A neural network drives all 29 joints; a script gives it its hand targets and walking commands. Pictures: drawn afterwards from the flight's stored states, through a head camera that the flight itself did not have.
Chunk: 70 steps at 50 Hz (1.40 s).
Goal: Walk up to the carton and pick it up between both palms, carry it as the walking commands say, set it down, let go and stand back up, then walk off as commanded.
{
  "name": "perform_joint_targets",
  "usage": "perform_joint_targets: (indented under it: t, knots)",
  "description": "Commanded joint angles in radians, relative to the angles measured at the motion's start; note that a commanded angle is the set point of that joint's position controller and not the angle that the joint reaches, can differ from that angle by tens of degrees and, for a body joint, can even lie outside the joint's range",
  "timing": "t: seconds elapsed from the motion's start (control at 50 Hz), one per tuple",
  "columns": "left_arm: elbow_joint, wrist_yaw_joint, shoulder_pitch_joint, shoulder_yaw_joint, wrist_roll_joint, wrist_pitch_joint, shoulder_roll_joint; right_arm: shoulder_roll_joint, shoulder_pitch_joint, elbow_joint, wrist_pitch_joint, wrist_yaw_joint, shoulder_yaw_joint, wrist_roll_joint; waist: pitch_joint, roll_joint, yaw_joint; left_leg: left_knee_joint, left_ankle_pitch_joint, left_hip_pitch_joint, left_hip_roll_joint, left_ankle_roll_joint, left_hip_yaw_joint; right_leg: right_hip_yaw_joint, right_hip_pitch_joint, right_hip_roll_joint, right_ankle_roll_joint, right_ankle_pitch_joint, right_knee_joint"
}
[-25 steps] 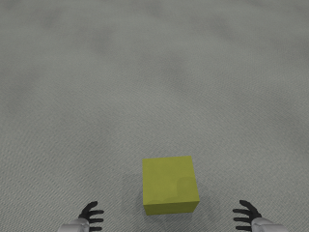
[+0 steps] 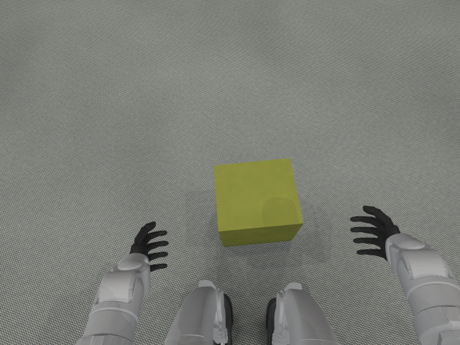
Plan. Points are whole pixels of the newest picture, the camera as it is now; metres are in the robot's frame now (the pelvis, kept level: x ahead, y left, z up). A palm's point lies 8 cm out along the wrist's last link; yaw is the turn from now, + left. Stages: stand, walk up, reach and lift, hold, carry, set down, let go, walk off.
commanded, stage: reach and lift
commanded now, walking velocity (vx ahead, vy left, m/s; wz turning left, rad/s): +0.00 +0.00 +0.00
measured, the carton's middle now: (255, 205) +0.54 -0.02 -0.57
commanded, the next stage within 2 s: none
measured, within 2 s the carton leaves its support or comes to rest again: neither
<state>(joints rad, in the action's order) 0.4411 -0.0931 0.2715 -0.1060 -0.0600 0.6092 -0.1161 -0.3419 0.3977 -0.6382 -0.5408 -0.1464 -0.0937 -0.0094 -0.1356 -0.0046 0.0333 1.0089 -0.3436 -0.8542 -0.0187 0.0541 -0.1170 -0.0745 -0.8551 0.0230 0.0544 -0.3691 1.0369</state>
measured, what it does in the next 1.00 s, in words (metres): stands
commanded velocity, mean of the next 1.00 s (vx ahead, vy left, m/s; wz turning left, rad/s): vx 0.00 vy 0.00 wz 0.00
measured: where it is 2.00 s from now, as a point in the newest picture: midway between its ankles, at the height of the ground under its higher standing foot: (249, 340)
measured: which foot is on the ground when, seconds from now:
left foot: down 0.00-1.00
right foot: down 0.00-1.00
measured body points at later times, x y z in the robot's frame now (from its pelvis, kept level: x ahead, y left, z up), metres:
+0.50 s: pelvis +0.00 -0.02 -0.03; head +0.26 -0.02 +0.34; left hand +0.43 +0.21 -0.13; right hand +0.48 -0.24 -0.13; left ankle +0.09 +0.09 -0.66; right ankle +0.08 -0.09 -0.66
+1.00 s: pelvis +0.01 -0.02 -0.05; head +0.33 -0.02 +0.27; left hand +0.53 +0.21 -0.15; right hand +0.58 -0.24 -0.14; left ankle +0.09 +0.09 -0.66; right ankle +0.08 -0.09 -0.66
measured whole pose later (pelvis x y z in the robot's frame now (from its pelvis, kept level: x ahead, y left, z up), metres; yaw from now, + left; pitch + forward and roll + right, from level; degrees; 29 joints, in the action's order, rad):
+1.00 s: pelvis +0.01 -0.02 -0.05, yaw +2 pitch +45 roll +1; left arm 0.86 -0.06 1.16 -0.35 -0.06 0.20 -0.26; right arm -0.47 1.30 -1.06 -0.17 -0.13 -0.27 -0.02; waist 0.02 -0.01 0.03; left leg 1.06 -0.27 -1.57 -0.02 0.03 -0.08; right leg -0.11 -1.56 0.02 0.08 -0.32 1.09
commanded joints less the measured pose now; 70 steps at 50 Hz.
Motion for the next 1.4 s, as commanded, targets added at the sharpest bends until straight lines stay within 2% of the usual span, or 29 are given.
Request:
perform_joint_targets:
  t: [0.0,0.12,0.24,0.34,0.5,0.68,0.8,0.92,1.02,1.16,1.38]
  knots:
    - [-0.057,-0.018,0.276,-0.029,-0.016,-0.015,-0.076,-0.162,0.318,0.003,0.023,-0.006,-0.04,-0.003,0.417,0.034,-0.003,-0.181,-0.185,0.17,0.008,-0.05,0.167,0.097,0.07,-0.02,0.014,-0.142,-0.163]
    - [0.076,-0.034,0.482,-0.05,-0.014,-0.04,-0.087,-0.184,0.517,-0.142,0.053,0.001,-0.062,-0.006,0.517,0.037,0.005,-0.148,-0.166,0.116,0.012,-0.055,0.157,0.101,0.034,-0.016,0.009,-0.126,-0.147]
    - [0.142,-0.034,0.614,-0.099,0.016,-0.114,-0.115,-0.182,0.657,-0.173,0.113,0.028,-0.1,0.022,0.653,0.057,0.021,-0.104,-0.065,0.032,0.026,-0.056,0.121,0.124,0.062,-0.013,-0.008,-0.066,-0.146]
    - [0.151,-0.029,0.699,-0.146,0.022,-0.203,-0.165,-0.196,0.761,-0.159,0.175,0.056,-0.114,0.019,0.804,0.072,0.019,-0.068,0.047,-0.056,0.037,-0.057,0.116,0.161,0.122,-0.013,-0.022,0.083,-0.114]
    - [0.205,-0.006,0.76,-0.173,-0.012,-0.342,-0.222,-0.211,0.861,-0.215,0.288,0.07,-0.114,-0.028,1.036,0.09,0.0,-0.017,0.26,-0.197,0.049,-0.057,0.138,0.205,0.218,-0.015,-0.021,0.45,-0.023]
    - [0.299,0.03,0.913,-0.202,-0.013,-0.421,-0.266,-0.231,0.971,-0.283,0.359,0.05,-0.145,-0.044,1.097,0.074,0.009,-0.001,0.326,-0.31,0.057,-0.044,0.159,0.225,0.165,-0.009,-0.02,0.574,0.015]
    - [0.312,0.031,1.061,-0.219,-0.014,-0.428,-0.278,-0.282,1.11,-0.304,0.373,0.036,-0.172,-0.041,1.156,0.05,-0.005,0.0,0.337,-0.319,0.053,-0.05,0.153,0.205,0.09,-0.016,-0.018,0.554,0.019]
    - [0.327,0.029,1.073,-0.249,0.002,-0.428,-0.266,-0.287,1.124,-0.337,0.383,0.022,-0.193,-0.017,1.207,0.054,-0.011,0.014,0.378,-0.333,0.052,-0.055,0.146,0.192,0.071,-0.023,-0.019,0.593,0.036]
    - [0.314,0.028,1.071,-0.27,0.015,-0.432,-0.256,-0.284,1.138,-0.319,0.39,0.01,-0.203,-0.001,1.183,0.063,-0.002,0.053,0.364,-0.363,0.055,-0.059,0.146,0.182,-0.04,-0.028,-0.022,0.529,0.074]
    - [0.343,0.015,1.118,-0.266,0.017,-0.422,-0.229,-0.295,1.185,-0.379,0.383,0.001,-0.203,-0.001,1.092,0.064,-0.003,0.203,0.246,-0.419,0.063,-0.066,0.149,0.15,-0.334,-0.042,-0.021,0.305,0.204]
    - [0.305,-0.033,1.191,-0.212,-0.059,-0.409,-0.287,-0.386,1.256,-0.343,0.37,0.03,-0.141,-0.083,1.273,0.091,0.006,0.469,0.252,-0.504,0.068,-0.06,0.137,0.14,-0.445,-0.048,-0.018,0.308,0.46]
